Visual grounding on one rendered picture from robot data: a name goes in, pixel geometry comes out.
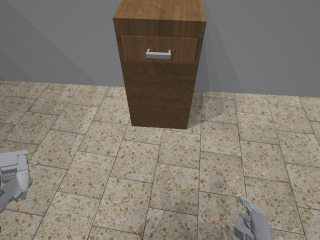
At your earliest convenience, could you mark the cabinet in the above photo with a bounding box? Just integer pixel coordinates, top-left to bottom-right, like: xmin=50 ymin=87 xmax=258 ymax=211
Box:
xmin=113 ymin=0 xmax=207 ymax=130

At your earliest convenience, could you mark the right robot hand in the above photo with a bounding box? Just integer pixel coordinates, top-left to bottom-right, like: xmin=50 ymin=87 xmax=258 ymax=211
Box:
xmin=233 ymin=195 xmax=273 ymax=240

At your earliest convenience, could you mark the drawer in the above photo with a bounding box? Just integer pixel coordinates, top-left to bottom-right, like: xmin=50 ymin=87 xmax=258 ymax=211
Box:
xmin=121 ymin=35 xmax=198 ymax=63

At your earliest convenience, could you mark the handle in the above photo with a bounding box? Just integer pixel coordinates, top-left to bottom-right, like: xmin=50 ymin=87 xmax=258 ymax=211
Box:
xmin=146 ymin=49 xmax=171 ymax=59

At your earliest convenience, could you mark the left robot hand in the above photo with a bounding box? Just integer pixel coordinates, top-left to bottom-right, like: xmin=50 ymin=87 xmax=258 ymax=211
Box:
xmin=0 ymin=150 xmax=33 ymax=213

